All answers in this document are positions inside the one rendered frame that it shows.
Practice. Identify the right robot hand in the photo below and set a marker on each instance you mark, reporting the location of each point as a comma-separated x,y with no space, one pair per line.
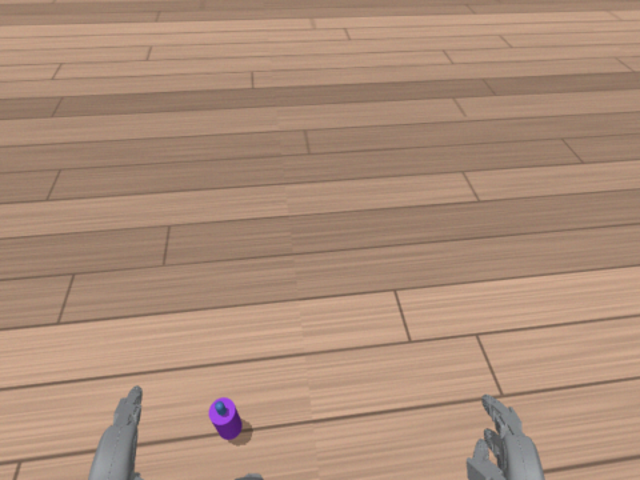
517,455

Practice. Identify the left robot hand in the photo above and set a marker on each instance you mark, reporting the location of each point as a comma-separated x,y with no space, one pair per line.
115,455

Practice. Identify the bottle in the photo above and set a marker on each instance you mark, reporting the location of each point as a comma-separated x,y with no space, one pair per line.
225,418

